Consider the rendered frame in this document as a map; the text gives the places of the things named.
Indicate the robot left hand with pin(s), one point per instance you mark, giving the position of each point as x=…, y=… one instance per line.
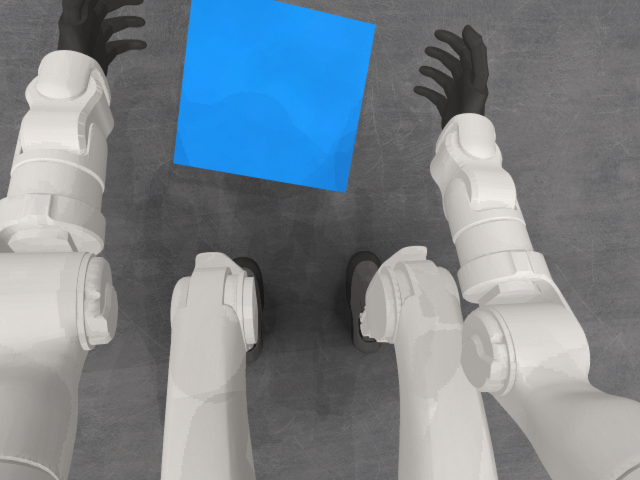
x=83, y=29

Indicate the robot left upper arm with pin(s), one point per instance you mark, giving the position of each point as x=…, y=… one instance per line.
x=54, y=308

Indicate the robot right upper arm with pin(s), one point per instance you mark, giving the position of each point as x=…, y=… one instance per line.
x=533, y=359

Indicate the robot right hand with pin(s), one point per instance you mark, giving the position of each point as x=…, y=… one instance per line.
x=468, y=92

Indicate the left robot thigh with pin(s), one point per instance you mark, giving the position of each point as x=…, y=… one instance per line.
x=206, y=430

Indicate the carton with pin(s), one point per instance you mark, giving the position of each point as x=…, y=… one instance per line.
x=273, y=91

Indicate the right robot thigh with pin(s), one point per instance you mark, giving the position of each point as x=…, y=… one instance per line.
x=444, y=434

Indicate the robot thigh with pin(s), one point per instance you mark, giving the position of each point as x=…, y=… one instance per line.
x=206, y=430
x=444, y=434

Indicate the right robot forearm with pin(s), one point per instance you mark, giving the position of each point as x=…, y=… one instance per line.
x=497, y=260

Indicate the left robot forearm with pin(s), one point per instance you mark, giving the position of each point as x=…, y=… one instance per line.
x=58, y=173

